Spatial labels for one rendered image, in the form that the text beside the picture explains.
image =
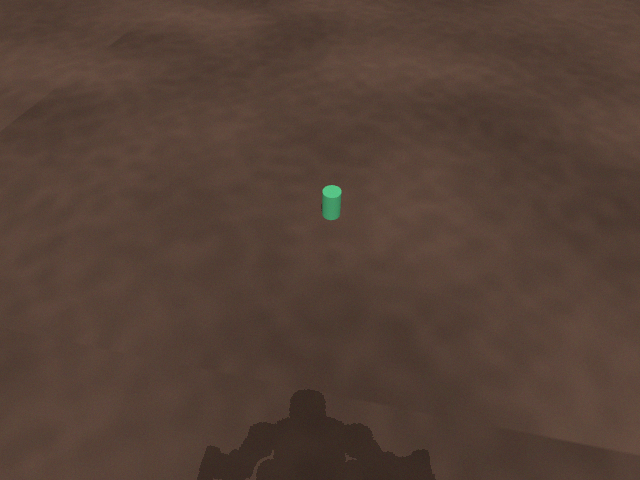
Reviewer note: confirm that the can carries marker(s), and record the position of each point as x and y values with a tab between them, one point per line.
331	202

